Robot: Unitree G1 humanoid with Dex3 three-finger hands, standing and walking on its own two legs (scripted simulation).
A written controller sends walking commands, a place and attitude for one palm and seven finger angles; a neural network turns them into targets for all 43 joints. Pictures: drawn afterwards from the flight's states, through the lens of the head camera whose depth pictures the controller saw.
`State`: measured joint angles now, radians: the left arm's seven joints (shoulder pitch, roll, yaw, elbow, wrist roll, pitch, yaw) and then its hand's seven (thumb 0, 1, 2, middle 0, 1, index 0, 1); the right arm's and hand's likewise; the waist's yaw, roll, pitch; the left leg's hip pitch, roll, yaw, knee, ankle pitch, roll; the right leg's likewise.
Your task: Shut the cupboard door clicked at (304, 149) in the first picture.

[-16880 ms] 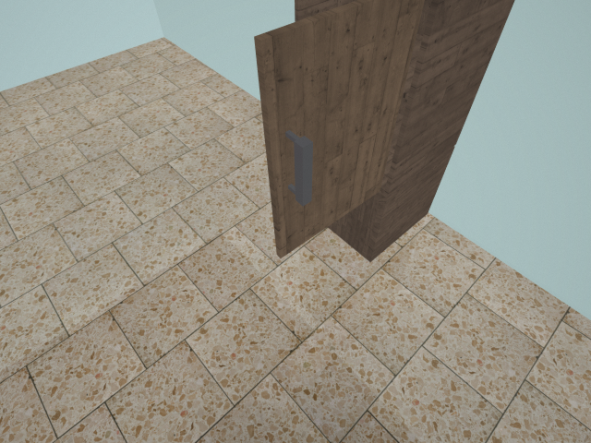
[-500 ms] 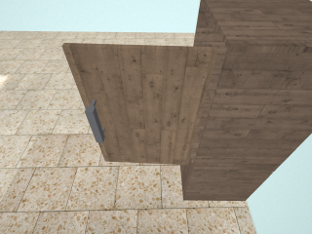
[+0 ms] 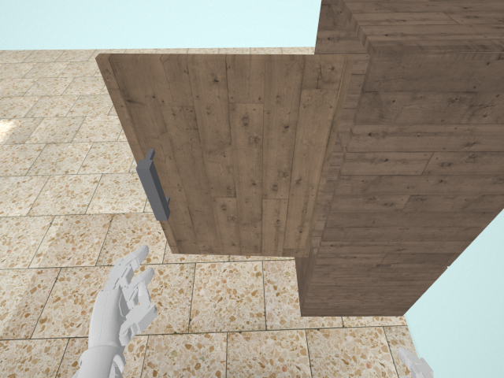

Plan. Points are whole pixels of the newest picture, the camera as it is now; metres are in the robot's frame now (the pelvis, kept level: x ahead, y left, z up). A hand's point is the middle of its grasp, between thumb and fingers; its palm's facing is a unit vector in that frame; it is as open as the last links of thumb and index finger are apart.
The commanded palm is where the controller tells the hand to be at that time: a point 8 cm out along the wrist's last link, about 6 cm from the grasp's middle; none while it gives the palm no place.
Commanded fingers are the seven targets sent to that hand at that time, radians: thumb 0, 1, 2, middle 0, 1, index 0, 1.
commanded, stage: raise the hand and make a fist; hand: left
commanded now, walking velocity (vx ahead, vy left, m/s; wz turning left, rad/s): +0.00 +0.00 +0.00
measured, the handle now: (157, 185) +0.50 +0.21 +0.00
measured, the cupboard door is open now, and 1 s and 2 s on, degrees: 88 88 88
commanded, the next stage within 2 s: bring the fist close to the handle in 1.68 s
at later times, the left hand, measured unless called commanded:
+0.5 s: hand (172, 342) +0.20 +0.13 -0.03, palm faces -0.19 -0.98 +0.00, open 4.6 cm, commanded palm +0.15 +0.21 -0.02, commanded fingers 0.00 0.90 0.90 -0.88 -1.04 -0.88 -1.04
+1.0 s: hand (129, 328) +0.21 +0.19 +0.01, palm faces +0.03 -1.00 -0.04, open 3.1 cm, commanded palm +0.18 +0.23 +0.00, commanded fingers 0.00 0.90 0.90 -1.30 -1.50 -1.30 -1.50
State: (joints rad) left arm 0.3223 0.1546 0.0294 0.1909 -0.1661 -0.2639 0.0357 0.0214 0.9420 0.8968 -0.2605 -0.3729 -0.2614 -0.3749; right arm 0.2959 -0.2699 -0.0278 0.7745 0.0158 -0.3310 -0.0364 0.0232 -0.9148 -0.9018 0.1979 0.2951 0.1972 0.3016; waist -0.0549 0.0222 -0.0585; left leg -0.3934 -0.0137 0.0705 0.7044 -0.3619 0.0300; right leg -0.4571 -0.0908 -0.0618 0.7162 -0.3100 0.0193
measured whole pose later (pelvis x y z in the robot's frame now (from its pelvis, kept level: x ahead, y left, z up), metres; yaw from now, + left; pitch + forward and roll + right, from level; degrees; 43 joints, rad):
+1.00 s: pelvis +0.00 -0.01 -0.07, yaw +0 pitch +14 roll -2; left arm 0.46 0.25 0.17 -0.15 -0.30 -0.39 -0.23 0.02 0.90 0.90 -1.16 -1.35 -1.16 -1.35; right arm 0.24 -0.22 -0.01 0.45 0.02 -0.18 -0.06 0.02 -0.90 -0.90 0.20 0.30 0.20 0.30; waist 0.00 0.01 -0.14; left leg -0.86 0.04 0.01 1.18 -0.56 0.02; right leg -0.88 -0.06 -0.10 1.11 -0.47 0.01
